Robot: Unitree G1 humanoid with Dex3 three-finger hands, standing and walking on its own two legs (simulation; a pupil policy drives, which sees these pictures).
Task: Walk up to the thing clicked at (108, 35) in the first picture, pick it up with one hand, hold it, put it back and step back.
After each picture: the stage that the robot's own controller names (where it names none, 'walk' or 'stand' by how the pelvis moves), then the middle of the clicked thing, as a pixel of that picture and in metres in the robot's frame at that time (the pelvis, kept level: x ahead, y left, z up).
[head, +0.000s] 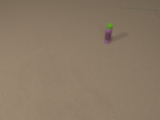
stand; (108, 34) +1.44 -0.23 -0.65
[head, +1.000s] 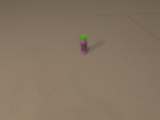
walk; (83, 45) +1.32 +0.14 -0.63
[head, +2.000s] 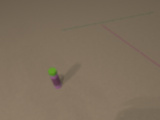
walk; (55, 78) +0.78 +0.37 -0.65
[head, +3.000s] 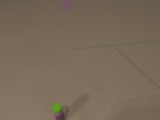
walk; (59, 114) +0.49 +0.26 -0.64
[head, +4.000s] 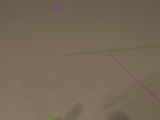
stand; out of the picture +0.38 +0.23 -0.65
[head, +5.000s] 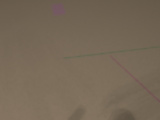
stand; out of the picture +0.36 +0.23 -0.66
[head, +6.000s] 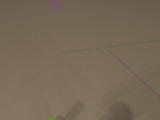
stand; out of the picture +0.36 +0.24 -0.66
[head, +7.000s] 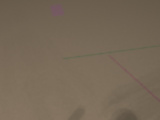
stand; out of the picture +0.36 +0.24 -0.66
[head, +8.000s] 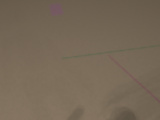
stand; out of the picture +0.35 +0.25 -0.66
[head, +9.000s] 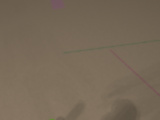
go down; out of the picture +0.36 +0.24 -0.66
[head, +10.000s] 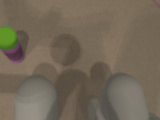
go down; (12, 48) +0.45 +0.26 -0.24
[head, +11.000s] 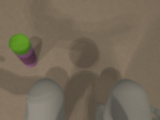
close in; (26, 53) +0.44 +0.25 -0.26
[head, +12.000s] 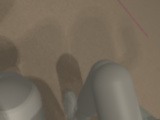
close in; out of the picture +0.43 +0.30 -0.16
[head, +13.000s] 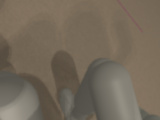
close; out of the picture +0.42 +0.30 -0.16
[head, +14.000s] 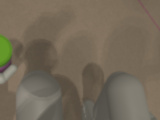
lift; out of the picture +0.34 +0.27 -0.09
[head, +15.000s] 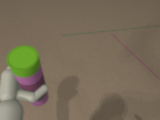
lift; (32, 81) +0.32 +0.18 +0.06
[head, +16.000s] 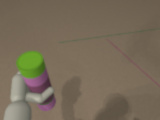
hold; (40, 85) +0.33 +0.16 +0.02
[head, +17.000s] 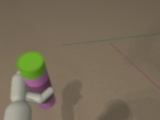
crouch; (40, 84) +0.32 +0.17 +0.03
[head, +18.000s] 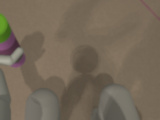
crouch; (6, 45) +0.44 +0.24 -0.05
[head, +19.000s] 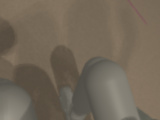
lower; out of the picture +0.44 +0.30 -0.17
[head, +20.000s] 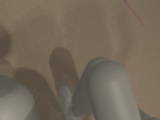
lower; out of the picture +0.44 +0.32 -0.16
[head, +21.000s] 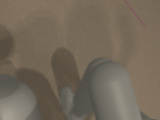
lower; out of the picture +0.43 +0.32 -0.16
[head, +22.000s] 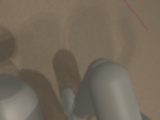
lower; out of the picture +0.43 +0.31 -0.16
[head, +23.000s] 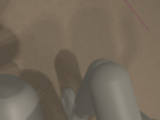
loosen; out of the picture +0.43 +0.28 -0.16
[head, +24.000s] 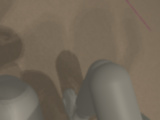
withdraw; out of the picture +0.43 +0.29 -0.17
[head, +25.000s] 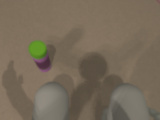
walk; (41, 58) +0.46 +0.22 -0.28
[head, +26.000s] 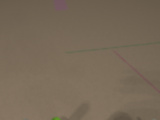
stand; out of the picture +0.38 +0.19 -0.59
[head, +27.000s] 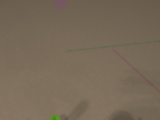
stand; out of the picture +0.39 +0.20 -0.60
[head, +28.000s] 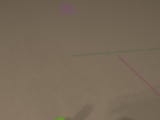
stand; out of the picture +0.40 +0.19 -0.64
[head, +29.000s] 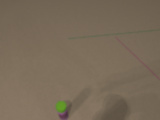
walk; (62, 111) +0.42 +0.16 -0.63
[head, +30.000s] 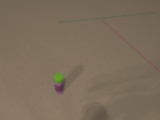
walk; (58, 84) +0.61 +0.17 -0.64
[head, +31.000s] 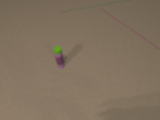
walk; (59, 57) +0.90 +0.29 -0.62
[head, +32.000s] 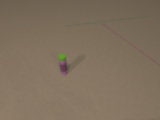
stand; (63, 65) +1.00 +0.25 -0.66
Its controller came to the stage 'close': yes
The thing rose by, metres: 0.69
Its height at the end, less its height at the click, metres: +0.00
